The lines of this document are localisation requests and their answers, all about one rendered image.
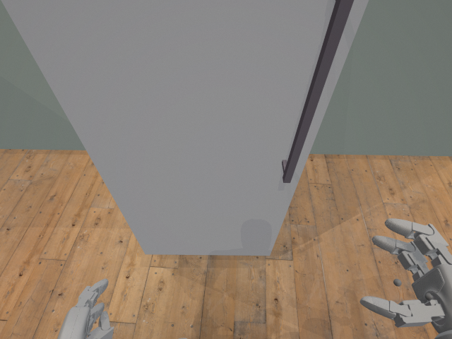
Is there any right robot hand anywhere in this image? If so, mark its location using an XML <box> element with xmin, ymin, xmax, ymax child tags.
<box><xmin>360</xmin><ymin>218</ymin><xmax>452</xmax><ymax>333</ymax></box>

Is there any fridge door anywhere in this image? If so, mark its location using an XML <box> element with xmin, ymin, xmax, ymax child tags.
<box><xmin>1</xmin><ymin>0</ymin><xmax>369</xmax><ymax>256</ymax></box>

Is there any left robot hand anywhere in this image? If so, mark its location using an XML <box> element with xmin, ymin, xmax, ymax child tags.
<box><xmin>57</xmin><ymin>278</ymin><xmax>114</xmax><ymax>339</ymax></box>

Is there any handle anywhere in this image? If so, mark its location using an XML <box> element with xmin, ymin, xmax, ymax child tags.
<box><xmin>282</xmin><ymin>0</ymin><xmax>354</xmax><ymax>183</ymax></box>

